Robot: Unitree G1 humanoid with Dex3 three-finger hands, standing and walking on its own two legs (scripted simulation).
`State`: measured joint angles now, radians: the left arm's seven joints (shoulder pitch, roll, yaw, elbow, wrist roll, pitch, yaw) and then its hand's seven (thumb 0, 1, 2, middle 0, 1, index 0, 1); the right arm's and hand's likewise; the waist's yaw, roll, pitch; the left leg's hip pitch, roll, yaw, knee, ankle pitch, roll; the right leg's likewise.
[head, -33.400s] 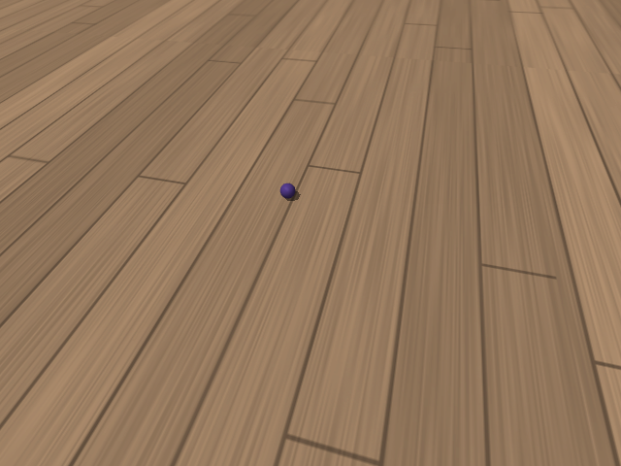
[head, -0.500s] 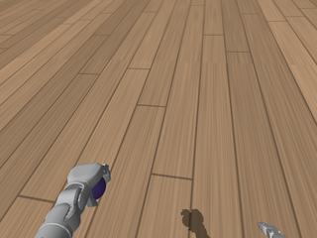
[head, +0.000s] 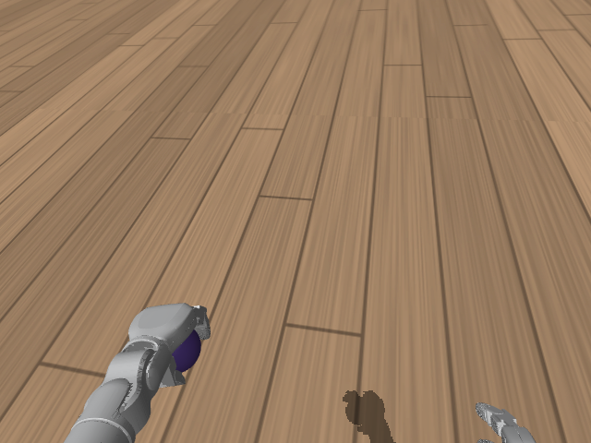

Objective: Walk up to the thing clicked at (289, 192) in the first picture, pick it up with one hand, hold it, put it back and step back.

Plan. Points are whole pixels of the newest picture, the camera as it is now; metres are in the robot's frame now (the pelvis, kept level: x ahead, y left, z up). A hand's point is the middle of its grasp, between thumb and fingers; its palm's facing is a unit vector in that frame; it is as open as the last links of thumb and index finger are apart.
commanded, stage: hold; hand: left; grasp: from above
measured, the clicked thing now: (176, 348) +0.30 +0.23 -0.06
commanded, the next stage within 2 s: crouch in 0.32 s
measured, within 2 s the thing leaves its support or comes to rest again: neither
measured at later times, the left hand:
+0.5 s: hand (179, 351) +0.29 +0.22 -0.04, palm faces -0.46 -0.05 -0.89, open 9.1 cm
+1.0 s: hand (205, 369) +0.33 +0.23 -0.21, palm faces -0.42 +0.04 -0.91, open 9.1 cm
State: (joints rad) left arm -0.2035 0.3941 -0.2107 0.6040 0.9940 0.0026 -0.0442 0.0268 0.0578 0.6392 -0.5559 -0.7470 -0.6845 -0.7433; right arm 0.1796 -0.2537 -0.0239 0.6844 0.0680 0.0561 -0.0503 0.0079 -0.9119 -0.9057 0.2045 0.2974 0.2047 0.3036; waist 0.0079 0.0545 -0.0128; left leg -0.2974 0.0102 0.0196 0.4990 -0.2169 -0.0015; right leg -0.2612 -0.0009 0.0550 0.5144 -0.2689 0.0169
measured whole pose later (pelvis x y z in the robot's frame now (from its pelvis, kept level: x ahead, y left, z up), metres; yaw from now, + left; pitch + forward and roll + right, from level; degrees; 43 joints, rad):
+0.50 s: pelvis +0.00 +0.00 +0.00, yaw +0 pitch +1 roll +0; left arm -0.22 0.38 -0.22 0.64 1.00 0.00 -0.03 0.03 0.05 0.64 -0.55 -0.76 -0.68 -0.75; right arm 0.19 -0.26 -0.03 0.69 0.07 0.07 -0.05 0.01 -0.91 -0.91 0.20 0.30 0.20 0.30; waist 0.00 0.05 -0.02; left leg -0.28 0.01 0.02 0.48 -0.21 0.00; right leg -0.25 0.00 0.05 0.50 -0.27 0.01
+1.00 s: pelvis -0.03 +0.00 -0.10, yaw +1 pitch +20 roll -2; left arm -0.54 0.37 -0.15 1.14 1.17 -0.06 0.35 0.03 0.02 0.71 -0.54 -0.80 -0.68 -0.80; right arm 0.25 -0.28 -0.07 0.72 -0.01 0.03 -0.01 0.00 -0.90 -0.90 0.21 0.30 0.21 0.30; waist -0.09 0.02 -0.15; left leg -1.09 0.02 -0.02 1.18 -0.45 0.00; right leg -1.03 0.02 0.02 1.18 -0.51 0.03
